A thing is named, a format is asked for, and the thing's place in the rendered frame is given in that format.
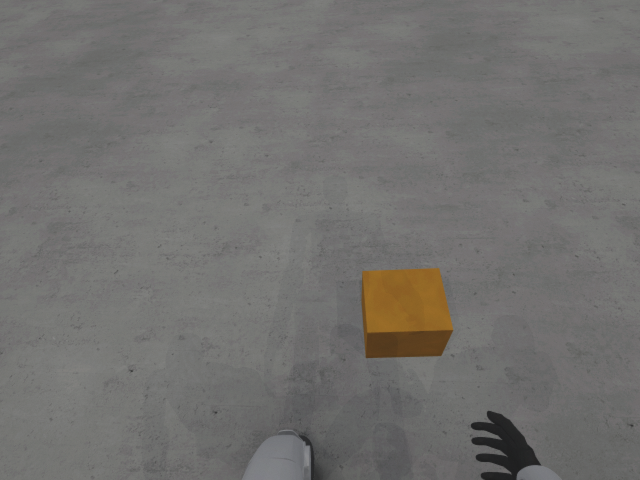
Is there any carton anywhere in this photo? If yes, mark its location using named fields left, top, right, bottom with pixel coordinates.
left=362, top=268, right=453, bottom=358

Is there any left robot shin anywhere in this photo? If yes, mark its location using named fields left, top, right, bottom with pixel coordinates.
left=277, top=430, right=303, bottom=441

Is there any robot left thigh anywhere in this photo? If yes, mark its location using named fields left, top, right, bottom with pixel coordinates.
left=242, top=435, right=311, bottom=480

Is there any robot right hand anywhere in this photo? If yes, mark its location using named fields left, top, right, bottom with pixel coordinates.
left=471, top=411, right=541, bottom=480

